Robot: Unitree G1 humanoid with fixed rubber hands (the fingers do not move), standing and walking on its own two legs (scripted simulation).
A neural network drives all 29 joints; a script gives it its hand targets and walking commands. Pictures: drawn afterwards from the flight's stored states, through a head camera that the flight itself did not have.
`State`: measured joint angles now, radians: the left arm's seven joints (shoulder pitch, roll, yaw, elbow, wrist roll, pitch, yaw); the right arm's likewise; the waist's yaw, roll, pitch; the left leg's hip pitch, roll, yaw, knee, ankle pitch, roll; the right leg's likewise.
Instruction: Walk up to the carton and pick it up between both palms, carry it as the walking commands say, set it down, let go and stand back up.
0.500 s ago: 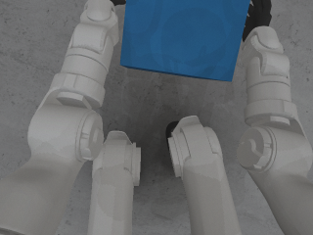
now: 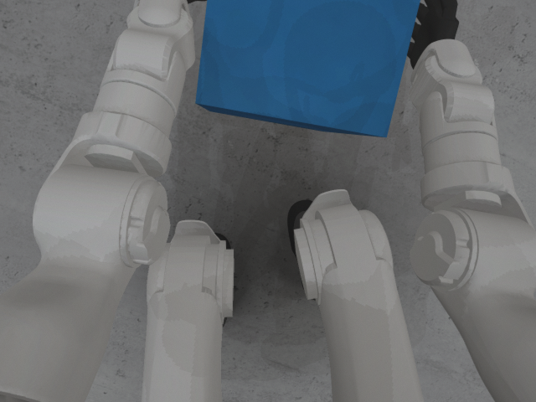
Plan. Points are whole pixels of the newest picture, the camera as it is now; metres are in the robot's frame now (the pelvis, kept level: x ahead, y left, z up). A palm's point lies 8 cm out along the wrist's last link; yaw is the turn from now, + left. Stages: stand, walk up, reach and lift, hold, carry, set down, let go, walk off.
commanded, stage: set down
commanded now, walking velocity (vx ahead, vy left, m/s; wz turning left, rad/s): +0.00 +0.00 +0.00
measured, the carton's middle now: (290, 47) +0.51 -0.11 -0.24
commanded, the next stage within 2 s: none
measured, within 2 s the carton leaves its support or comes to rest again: rests again in 0.24 s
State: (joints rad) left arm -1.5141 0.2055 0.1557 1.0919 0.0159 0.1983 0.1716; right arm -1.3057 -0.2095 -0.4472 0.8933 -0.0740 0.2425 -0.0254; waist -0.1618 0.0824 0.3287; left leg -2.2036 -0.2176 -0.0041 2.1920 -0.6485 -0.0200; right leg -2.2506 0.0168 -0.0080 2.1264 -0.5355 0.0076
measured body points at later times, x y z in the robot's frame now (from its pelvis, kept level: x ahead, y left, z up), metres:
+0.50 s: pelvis +0.00 +0.00 -0.01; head +0.36 -0.04 +0.25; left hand +0.58 +0.03 -0.18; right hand +0.49 -0.27 -0.19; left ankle +0.09 +0.10 -0.35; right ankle +0.12 -0.12 -0.35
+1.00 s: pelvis +0.00 +0.00 -0.01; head +0.36 -0.04 +0.24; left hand +0.58 +0.03 -0.19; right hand +0.49 -0.26 -0.19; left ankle +0.09 +0.10 -0.35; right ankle +0.12 -0.12 -0.35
